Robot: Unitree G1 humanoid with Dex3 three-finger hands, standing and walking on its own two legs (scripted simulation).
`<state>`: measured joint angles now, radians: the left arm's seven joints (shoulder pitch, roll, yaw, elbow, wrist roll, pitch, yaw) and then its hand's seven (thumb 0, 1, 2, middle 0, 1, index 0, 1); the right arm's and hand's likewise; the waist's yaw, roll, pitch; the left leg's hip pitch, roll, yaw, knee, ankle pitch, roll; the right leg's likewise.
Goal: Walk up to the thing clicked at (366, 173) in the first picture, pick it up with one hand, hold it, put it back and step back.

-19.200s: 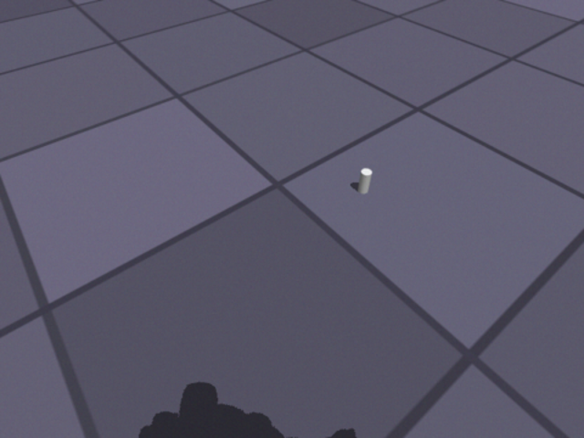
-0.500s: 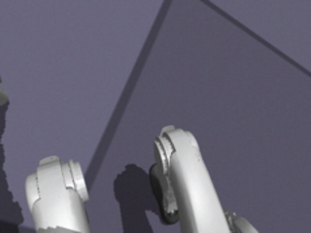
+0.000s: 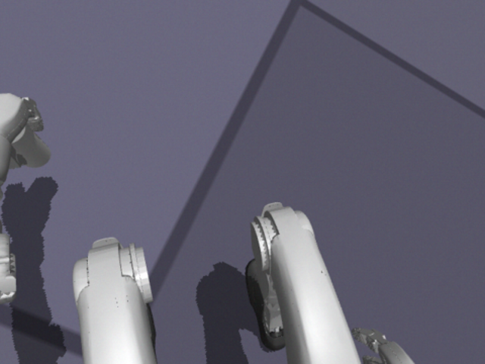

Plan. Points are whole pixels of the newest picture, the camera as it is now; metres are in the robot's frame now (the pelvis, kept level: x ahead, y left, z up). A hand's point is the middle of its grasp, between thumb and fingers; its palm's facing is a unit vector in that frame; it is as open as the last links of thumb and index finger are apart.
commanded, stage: lift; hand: left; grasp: from above
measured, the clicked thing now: (21, 142) +0.50 +0.29 -0.18
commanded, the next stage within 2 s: hold in 1.76 s
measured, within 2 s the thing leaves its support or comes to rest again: neither
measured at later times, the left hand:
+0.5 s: hand out of the picture +0.46 +0.31 -0.06, palm faces -0.47 -0.07 -0.88, open 7.9 cm
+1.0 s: hand out of the picture +0.38 +0.28 +0.13, palm faces -0.44 -0.12 -0.89, open 7.9 cm
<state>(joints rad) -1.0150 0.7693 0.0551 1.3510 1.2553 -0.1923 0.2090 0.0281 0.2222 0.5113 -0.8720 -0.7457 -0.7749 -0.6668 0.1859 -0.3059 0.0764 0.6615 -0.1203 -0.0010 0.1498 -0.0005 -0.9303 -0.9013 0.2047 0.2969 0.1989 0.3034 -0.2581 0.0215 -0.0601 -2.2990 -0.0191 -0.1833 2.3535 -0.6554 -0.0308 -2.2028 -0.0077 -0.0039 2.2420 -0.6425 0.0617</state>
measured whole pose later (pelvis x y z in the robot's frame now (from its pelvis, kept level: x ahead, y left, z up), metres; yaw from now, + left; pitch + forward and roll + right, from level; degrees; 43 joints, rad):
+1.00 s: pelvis +0.01 +0.00 +0.20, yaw +5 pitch +27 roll -5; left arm -0.47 0.55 -0.08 0.69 0.99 -0.03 0.00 0.03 0.27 0.43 -0.89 -0.68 -0.79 -0.59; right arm 0.15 -0.25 -0.01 0.64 0.01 0.09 0.00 0.00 -0.92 -0.90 0.21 0.30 0.20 0.30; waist -0.09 0.06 -0.17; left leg -1.58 0.04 -0.09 1.70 -0.60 -0.02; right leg -1.53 -0.03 0.01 1.63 -0.57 0.07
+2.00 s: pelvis +0.08 +0.00 +0.40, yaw +6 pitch +8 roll -1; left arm -0.32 0.40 -0.18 0.80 1.00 0.01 0.08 0.02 0.26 0.44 -0.94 -0.64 -0.81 -0.56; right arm 0.24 -0.24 -0.04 0.74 0.04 0.02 -0.04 0.01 -0.91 -0.89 0.21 0.30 0.20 0.30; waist -0.04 0.03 -0.07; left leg -0.54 0.05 0.01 0.77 -0.37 -0.02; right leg -0.54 -0.05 0.03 0.73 -0.34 0.06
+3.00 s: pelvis +0.07 -0.01 +0.42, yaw +5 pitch +1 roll +0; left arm -0.24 0.40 -0.21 0.62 0.99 0.01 -0.05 0.02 0.26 0.44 -0.93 -0.64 -0.82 -0.55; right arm 0.18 -0.25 -0.03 0.69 0.06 0.05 -0.06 0.01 -0.91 -0.90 0.20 0.30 0.20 0.30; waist 0.01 0.05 -0.02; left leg -0.32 0.05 0.03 0.56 -0.26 -0.03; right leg -0.35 -0.05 0.04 0.57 -0.24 0.05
